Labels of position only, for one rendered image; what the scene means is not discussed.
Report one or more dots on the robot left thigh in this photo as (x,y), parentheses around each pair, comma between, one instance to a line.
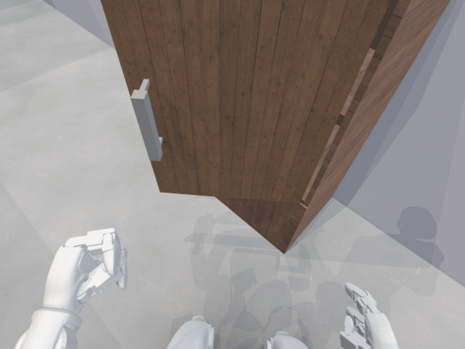
(193,335)

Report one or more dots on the handle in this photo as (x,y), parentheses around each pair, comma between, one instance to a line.
(143,111)

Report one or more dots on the cupboard door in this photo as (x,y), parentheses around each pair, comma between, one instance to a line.
(244,93)

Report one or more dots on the right robot hand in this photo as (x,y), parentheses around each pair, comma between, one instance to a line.
(374,330)

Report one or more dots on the robot left forearm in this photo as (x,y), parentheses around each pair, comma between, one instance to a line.
(51,328)

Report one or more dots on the left robot hand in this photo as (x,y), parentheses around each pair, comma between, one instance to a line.
(65,286)

